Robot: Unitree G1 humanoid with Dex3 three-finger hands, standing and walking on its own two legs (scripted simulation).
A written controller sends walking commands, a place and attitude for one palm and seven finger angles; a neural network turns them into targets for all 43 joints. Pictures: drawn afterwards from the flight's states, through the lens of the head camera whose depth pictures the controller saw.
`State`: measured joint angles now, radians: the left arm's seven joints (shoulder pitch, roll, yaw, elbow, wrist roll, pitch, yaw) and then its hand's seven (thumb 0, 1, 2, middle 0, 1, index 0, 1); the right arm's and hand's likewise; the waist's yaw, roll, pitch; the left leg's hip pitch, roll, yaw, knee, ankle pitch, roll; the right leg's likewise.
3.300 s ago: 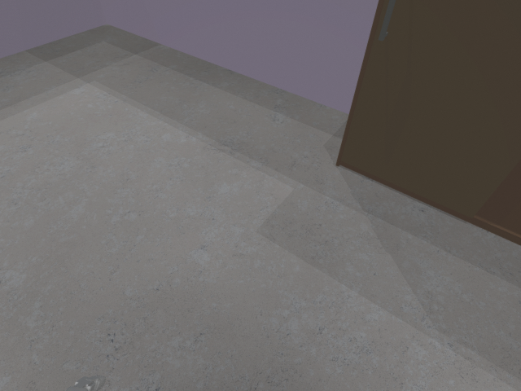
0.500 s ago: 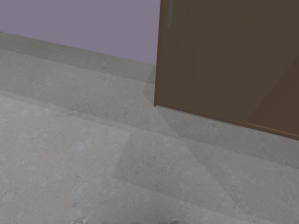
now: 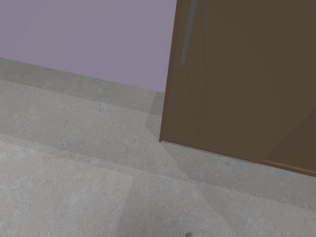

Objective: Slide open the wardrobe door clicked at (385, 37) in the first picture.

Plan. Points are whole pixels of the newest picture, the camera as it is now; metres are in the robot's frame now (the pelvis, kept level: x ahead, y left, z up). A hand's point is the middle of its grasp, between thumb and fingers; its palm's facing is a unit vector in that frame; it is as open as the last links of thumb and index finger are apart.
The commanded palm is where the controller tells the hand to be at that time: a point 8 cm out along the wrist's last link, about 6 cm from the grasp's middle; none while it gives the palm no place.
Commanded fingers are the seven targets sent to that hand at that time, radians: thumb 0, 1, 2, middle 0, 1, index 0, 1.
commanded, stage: turn to face it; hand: left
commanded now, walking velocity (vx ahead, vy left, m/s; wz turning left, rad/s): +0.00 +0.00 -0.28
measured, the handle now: (189, 26) +0.83 -0.05 +0.14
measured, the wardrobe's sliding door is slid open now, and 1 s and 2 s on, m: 0.00 0.00 0.00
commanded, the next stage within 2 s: take the last steps up to it in 0.18 s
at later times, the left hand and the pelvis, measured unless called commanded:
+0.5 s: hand (112, 219) +0.19 +0.14 -0.17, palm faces -0.07 -0.97 -0.21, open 7.3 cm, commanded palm none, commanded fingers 0.00 0.90 0.90 -0.20 -0.30 -0.20 -0.30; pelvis +0.10 -0.03 +0.00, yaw -7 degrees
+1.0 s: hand (134, 182) +0.31 +0.10 -0.18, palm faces -0.25 -0.95 -0.16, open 7.4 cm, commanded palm none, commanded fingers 0.00 0.90 0.90 -0.20 -0.30 -0.20 -0.30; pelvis +0.21 -0.06 +0.00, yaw -13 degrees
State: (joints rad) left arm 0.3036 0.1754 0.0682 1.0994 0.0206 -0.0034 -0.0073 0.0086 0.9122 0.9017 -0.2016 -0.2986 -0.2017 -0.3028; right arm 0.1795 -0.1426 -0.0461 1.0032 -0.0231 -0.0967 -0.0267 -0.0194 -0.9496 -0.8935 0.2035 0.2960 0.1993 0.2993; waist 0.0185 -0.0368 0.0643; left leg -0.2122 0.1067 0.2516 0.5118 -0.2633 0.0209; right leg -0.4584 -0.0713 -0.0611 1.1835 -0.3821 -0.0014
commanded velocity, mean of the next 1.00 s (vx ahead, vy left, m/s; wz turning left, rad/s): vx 0.21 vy -0.05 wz -0.15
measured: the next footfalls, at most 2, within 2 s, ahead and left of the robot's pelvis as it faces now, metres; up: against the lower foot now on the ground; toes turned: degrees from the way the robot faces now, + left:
right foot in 0.22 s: +0.18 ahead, -0.14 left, +0.00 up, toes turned -13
left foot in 0.60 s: +0.17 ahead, +0.09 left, +0.00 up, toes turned +1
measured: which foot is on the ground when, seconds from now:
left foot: down 0.00-0.24, up 0.26-0.58, down 0.60-1.00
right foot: up 0.00-0.20, down 0.22-0.60, up 0.62-1.00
